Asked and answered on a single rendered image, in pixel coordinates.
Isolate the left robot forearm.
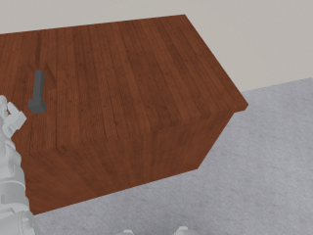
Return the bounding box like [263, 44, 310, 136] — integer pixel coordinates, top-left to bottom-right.
[0, 136, 30, 219]

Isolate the robot shin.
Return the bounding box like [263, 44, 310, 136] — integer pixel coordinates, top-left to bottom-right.
[176, 226, 188, 233]
[123, 229, 133, 234]

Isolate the counter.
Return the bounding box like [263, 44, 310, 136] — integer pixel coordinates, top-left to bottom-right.
[0, 14, 248, 215]

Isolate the tap lever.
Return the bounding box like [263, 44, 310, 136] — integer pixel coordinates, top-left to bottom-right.
[27, 70, 46, 114]

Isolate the robot right shin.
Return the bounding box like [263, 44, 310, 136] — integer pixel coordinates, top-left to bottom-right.
[176, 226, 188, 233]

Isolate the left robot upper arm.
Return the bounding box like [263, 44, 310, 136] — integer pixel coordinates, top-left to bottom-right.
[0, 211, 42, 235]

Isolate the robot left shin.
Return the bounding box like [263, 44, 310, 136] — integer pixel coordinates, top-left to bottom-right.
[123, 229, 133, 234]

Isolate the robot left hand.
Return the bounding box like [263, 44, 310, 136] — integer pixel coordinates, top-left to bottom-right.
[0, 95, 26, 140]

